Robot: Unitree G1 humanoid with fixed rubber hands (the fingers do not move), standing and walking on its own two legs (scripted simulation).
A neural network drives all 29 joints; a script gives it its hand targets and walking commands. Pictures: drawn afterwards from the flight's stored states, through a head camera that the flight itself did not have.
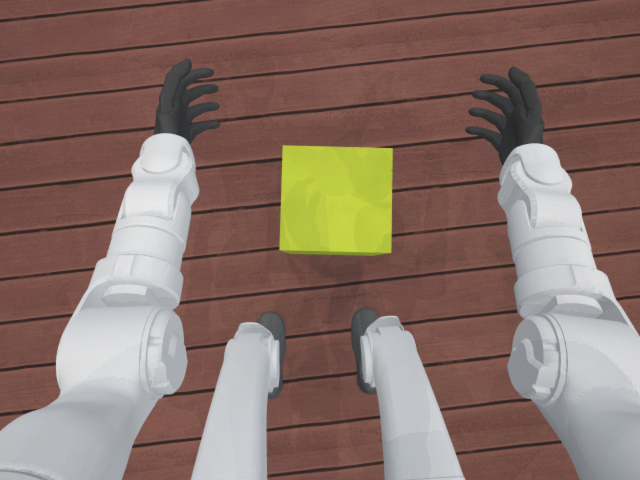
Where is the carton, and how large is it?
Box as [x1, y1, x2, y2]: [279, 145, 392, 255]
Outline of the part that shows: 283,145 279,249 288,253 374,255 390,252 392,148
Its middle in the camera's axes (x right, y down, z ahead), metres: +0.03 -0.07 +0.86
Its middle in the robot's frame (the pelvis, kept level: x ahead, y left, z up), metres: +0.46 -0.04 -0.51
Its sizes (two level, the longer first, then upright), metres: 0.210 0.200 0.250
